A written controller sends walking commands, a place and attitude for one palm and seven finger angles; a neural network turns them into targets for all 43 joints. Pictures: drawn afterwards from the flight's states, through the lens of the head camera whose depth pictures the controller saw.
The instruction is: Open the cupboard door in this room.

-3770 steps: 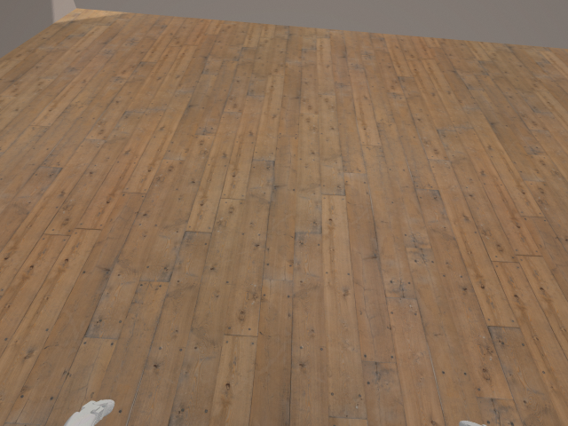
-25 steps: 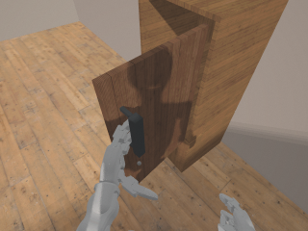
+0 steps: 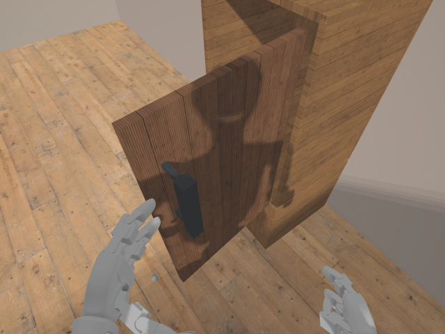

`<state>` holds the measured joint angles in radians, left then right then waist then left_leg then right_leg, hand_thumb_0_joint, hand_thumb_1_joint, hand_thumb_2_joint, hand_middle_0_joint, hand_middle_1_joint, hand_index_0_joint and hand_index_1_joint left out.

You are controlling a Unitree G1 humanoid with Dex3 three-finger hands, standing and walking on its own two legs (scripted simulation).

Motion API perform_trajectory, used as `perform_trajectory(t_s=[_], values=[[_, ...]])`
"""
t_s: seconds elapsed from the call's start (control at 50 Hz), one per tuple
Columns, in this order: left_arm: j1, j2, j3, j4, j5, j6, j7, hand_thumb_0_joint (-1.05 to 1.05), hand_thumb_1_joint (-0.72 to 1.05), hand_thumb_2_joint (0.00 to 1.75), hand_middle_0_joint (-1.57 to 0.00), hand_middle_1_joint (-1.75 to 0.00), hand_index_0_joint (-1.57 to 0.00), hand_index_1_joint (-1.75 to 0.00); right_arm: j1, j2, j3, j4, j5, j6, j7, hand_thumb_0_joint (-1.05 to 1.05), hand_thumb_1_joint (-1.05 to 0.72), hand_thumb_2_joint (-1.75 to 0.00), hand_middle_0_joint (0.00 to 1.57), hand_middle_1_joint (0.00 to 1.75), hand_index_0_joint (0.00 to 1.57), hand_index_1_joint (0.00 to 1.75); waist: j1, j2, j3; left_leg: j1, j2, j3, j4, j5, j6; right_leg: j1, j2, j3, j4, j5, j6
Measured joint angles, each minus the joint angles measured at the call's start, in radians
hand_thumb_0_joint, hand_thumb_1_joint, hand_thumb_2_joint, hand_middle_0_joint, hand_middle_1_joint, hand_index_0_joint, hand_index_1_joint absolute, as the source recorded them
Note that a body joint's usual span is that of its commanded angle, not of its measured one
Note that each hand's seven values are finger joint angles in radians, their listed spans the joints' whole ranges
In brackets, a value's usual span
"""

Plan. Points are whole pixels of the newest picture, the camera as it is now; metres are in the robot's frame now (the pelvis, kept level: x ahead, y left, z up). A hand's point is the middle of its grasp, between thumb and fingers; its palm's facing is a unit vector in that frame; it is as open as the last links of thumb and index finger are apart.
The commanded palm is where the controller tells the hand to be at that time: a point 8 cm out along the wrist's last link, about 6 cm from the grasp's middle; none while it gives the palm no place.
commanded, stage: slide the hand sideways off the handle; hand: left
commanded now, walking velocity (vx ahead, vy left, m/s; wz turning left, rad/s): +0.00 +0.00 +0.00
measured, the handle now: (182, 201) +0.31 +0.09 +0.09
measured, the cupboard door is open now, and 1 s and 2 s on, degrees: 98 98 98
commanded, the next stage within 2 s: draw the hand back to the body in 0.16 s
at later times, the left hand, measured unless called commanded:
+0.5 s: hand (111, 286) +0.17 +0.16 +0.10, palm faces -0.03 -1.00 -0.06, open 16.3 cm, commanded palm +0.14 +0.22 +0.11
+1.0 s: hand (48, 268) +0.18 +0.23 +0.14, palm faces +0.23 -0.92 -0.31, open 14.6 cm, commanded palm +0.14 +0.28 +0.17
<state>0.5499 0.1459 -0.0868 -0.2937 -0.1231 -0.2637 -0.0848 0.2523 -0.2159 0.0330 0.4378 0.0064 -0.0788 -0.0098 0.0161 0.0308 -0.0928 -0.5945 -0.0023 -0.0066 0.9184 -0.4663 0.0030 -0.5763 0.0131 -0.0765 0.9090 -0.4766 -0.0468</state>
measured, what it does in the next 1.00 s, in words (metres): stands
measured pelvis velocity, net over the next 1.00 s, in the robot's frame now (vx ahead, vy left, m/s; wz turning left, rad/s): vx -0.01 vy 0.03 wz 0.00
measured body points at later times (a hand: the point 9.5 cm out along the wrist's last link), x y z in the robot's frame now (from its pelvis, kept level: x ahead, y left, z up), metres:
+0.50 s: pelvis -0.02 +0.01 +0.00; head -0.01 +0.00 +0.45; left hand +0.17 +0.22 +0.11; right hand +0.16 -0.21 -0.07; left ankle +0.00 +0.12 -0.69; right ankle -0.01 -0.09 -0.69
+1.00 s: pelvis -0.01 +0.03 +0.03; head -0.02 +0.03 +0.48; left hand +0.16 +0.28 +0.16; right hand +0.18 -0.17 -0.04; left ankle +0.00 +0.12 -0.69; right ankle -0.01 -0.09 -0.69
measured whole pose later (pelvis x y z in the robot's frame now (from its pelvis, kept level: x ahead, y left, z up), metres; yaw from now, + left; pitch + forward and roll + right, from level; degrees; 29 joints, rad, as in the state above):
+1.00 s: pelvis -0.01 +0.03 +0.03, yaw +0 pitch +0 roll -2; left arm 0.57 0.29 0.11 -0.47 -0.05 -0.05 0.09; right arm 0.25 -0.21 0.07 0.54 0.01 -0.15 -0.09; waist 0.05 0.05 -0.03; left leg -0.32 -0.02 0.00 0.68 -0.36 0.04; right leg -0.28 0.00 -0.06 0.62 -0.34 0.00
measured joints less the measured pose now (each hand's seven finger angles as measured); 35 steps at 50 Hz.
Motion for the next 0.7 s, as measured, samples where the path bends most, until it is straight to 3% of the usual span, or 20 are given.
perform_trajectory(t_s=[0.16,0.3,0.5,0.7], values=[[0.084,0.019,0.086,-0.025,-0.058,-0.039,-0.067,-0.01,-0.50,0.30,-0.16,-0.30,-0.17,-0.31,0.010,-0.012,-0.015,0.005,0.009,-0.011,-0.012,0.02,-0.90,-0.90,0.20,0.30,0.20,0.30,0.004,0.004,-0.013,-0.038,0.000,-0.013,0.038,-0.009,-0.004,-0.030,0.000,-0.013,0.031,-0.011,-0.003],[0.043,0.034,0.087,-0.010,-0.093,-0.066,-0.115,-0.01,-0.51,0.30,-0.15,-0.30,-0.15,-0.30,0.002,-0.027,-0.015,0.006,0.016,-0.041,-0.027,0.02,-0.90,-0.90,0.20,0.30,0.20,0.30,0.002,0.016,-0.006,-0.088,0.002,-0.026,0.091,-0.013,0.000,-0.068,0.000,-0.027,0.064,-0.008,-0.001],[-0.003,0.069,0.134,-0.062,-0.102,0.038,-0.068,-0.02,-0.51,0.30,-0.16,-0.30,-0.15,-0.30,0.029,-0.001,0.007,0.014,0.037,-0.052,-0.041,0.02,-0.90,-0.90,0.20,0.30,0.20,0.30,-0.006,0.024,-0.021,-0.024,0.004,-0.007,0.051,0.003,0.015,-0.006,0.004,-0.007,0.015,0.021,0.013],[0.008,0.094,0.152,-0.112,-0.107,0.136,-0.081,-0.01,-0.50,0.30,-0.15,-0.30,-0.15,-0.30,0.036,-0.012,0.028,0.022,0.040,-0.090,-0.052,0.02,-0.90,-0.90,0.20,0.30,0.20,0.30,0.007,0.025,-0.004,0.063,-0.005,-0.001,-0.016,0.028,0.031,0.086,-0.003,0.000,-0.063,0.052,0.029]])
